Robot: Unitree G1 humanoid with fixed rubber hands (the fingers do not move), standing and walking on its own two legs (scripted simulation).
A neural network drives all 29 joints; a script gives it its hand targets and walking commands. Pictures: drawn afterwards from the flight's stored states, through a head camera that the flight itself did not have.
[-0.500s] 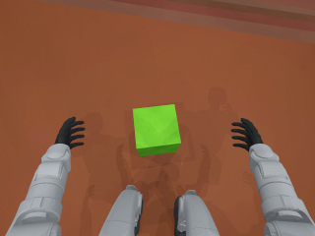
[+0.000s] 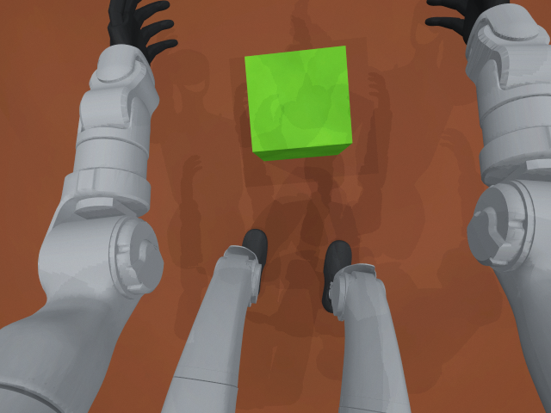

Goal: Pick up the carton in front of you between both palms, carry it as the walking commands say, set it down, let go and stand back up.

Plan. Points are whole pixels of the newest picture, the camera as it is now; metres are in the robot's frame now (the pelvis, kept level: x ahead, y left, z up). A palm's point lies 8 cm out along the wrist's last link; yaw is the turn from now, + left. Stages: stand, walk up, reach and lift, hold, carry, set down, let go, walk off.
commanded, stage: reach and lift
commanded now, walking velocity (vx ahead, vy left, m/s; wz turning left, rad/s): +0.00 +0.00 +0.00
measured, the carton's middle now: (298, 112) +0.55 +0.05 -0.53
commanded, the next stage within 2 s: none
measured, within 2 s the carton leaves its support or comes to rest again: leaves its support in 1.82 s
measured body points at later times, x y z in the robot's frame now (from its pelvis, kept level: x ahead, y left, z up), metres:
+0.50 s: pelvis +0.02 +0.00 -0.12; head +0.38 +0.01 +0.15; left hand +0.51 +0.25 -0.28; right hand +0.59 -0.13 -0.29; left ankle +0.09 +0.13 -0.62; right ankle +0.09 -0.12 -0.62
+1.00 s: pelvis -0.03 +0.00 -0.27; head +0.36 +0.01 -0.07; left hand +0.52 +0.23 -0.47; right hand +0.59 -0.13 -0.47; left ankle +0.09 +0.13 -0.62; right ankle +0.09 -0.12 -0.62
